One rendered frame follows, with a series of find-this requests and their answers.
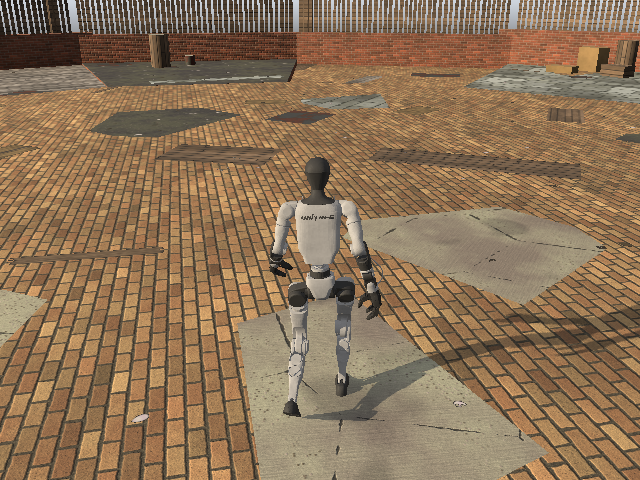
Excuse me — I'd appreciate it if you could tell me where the left robot upper arm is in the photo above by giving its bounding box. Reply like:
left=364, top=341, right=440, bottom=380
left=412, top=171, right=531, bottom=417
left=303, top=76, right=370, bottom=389
left=272, top=201, right=298, bottom=255

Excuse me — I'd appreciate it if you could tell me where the robot left hand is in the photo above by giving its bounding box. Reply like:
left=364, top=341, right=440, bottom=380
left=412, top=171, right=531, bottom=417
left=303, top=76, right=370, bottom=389
left=269, top=260, right=293, bottom=277

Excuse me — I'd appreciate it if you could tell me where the robot right hand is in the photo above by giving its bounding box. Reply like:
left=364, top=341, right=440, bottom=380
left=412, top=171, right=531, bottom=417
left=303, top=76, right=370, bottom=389
left=358, top=290, right=382, bottom=320

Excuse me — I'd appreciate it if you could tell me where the left robot forearm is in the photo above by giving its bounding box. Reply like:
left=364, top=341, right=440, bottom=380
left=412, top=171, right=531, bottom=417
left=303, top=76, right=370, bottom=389
left=269, top=240, right=283, bottom=268

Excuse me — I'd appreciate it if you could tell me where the right robot upper arm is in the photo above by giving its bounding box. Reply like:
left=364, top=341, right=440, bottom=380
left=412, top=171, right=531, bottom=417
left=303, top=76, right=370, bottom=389
left=339, top=200, right=366, bottom=257

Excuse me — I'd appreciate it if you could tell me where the robot torso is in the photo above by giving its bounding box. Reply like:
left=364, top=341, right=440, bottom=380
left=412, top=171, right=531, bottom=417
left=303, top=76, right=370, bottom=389
left=295, top=196, right=342, bottom=300

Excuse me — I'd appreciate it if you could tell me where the right robot forearm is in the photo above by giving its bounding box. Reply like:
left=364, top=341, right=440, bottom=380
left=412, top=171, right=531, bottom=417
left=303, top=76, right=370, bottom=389
left=356, top=241, right=379, bottom=293

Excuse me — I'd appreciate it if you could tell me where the left robot thigh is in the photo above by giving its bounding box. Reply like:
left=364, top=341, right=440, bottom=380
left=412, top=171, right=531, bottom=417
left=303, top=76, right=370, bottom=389
left=288, top=282, right=309, bottom=356

